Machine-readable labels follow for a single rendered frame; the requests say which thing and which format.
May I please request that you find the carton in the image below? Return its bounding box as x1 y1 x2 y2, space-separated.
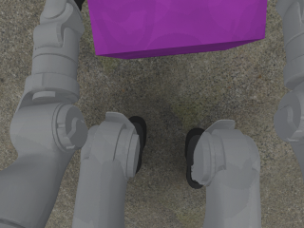
87 0 268 60

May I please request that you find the right robot forearm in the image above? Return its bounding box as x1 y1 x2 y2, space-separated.
275 0 304 90

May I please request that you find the right robot thigh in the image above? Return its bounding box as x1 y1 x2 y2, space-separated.
196 129 261 228

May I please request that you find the left robot forearm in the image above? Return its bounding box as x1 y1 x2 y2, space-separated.
9 0 85 138

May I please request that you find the right robot upper arm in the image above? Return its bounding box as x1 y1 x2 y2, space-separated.
274 86 304 183

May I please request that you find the left robot shin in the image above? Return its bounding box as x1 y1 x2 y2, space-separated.
80 111 137 162

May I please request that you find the robot left hand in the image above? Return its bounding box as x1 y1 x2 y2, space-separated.
74 0 85 11

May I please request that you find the left robot upper arm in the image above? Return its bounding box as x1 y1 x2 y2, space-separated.
0 102 88 228

